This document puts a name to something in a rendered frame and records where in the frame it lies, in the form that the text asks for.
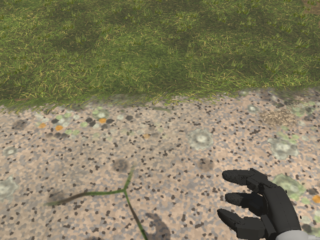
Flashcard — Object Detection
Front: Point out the right robot hand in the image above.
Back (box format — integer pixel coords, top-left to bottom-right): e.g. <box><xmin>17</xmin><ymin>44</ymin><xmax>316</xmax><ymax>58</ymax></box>
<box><xmin>217</xmin><ymin>168</ymin><xmax>302</xmax><ymax>240</ymax></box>

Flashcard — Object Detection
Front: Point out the right robot forearm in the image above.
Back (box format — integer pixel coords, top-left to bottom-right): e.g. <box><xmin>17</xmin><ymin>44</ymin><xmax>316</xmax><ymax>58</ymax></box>
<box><xmin>275</xmin><ymin>230</ymin><xmax>309</xmax><ymax>240</ymax></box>

